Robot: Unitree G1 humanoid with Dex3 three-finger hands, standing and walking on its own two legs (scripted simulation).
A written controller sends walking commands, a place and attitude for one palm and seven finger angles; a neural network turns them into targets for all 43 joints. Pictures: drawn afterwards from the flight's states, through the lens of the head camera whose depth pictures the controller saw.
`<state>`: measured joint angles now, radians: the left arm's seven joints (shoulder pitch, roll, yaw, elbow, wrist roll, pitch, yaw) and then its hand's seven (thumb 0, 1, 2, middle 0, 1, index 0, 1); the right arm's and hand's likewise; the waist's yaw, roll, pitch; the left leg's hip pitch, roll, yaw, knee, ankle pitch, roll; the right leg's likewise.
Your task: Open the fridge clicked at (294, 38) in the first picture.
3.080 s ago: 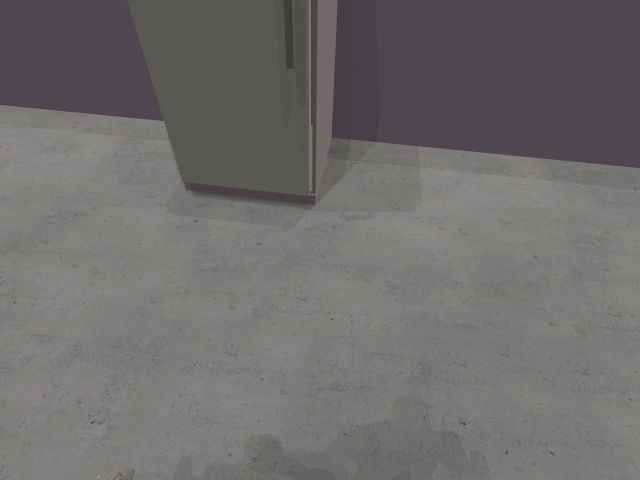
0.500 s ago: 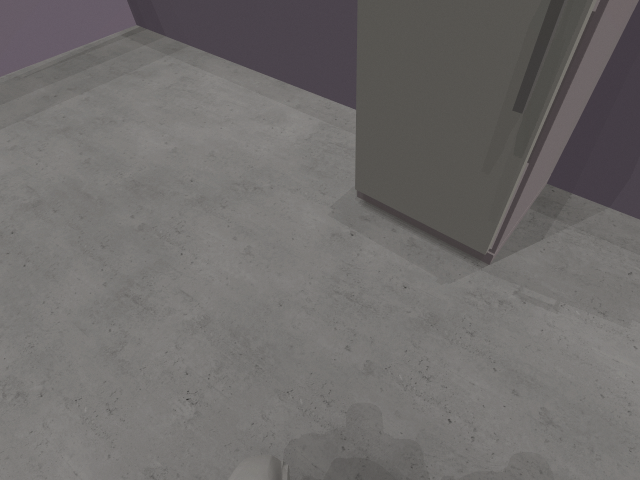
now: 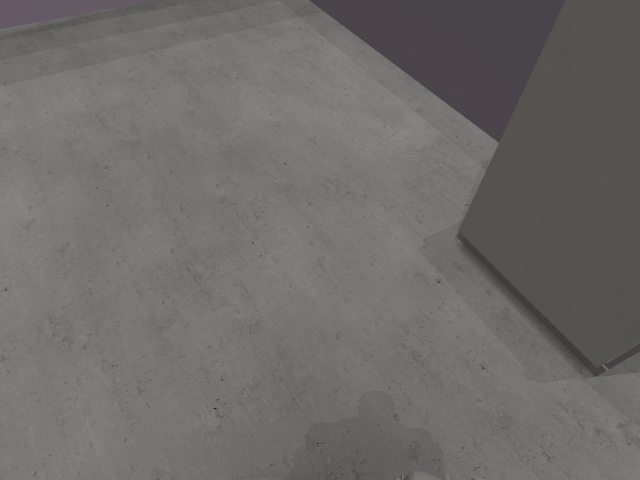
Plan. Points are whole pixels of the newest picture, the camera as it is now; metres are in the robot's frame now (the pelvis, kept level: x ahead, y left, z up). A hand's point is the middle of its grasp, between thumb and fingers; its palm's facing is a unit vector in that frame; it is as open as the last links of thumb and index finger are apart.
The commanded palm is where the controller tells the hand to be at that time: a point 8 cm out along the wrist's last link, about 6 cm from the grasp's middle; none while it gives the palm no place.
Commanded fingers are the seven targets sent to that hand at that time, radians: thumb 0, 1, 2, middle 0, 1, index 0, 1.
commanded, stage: walk to a spot facing it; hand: right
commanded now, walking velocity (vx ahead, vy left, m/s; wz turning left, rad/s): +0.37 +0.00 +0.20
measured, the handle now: out of the picture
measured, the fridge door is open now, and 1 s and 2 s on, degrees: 0 0 0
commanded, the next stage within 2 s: turn to face it in 0.58 s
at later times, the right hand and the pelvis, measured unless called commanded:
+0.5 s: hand (502, 423) +0.26 -0.25 -0.17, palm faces -0.10 +0.98 -0.14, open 7.4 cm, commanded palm none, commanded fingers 0.00 -0.90 -0.90 0.20 0.30 0.20 0.30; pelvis +0.21 -0.07 +0.01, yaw +12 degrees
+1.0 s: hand (412, 272) +0.51 -0.11 -0.15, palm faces -0.28 +0.94 -0.18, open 7.4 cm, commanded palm none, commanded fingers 0.00 -0.90 -0.90 0.20 0.30 0.20 0.30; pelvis +0.33 +0.00 +0.00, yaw +14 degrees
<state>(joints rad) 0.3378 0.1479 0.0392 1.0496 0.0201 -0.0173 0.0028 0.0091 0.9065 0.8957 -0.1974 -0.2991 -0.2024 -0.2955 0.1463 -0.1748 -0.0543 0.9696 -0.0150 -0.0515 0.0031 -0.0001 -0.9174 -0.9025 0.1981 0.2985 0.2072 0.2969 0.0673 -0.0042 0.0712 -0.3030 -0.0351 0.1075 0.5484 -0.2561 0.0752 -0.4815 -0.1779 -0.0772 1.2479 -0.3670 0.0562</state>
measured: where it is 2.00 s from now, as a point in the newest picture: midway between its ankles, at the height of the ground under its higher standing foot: (321, 433)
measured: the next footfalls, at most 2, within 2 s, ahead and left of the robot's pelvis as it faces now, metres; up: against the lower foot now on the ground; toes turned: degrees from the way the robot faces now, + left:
right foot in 0.26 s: +0.26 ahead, -0.15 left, +0.00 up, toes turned -5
left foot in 0.76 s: +0.37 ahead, +0.12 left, +0.00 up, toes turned +27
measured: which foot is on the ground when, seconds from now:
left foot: down 0.00-0.28, up 0.30-0.74, down 0.76-1.00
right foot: up 0.00-0.24, down 0.26-0.76, up 0.78-1.00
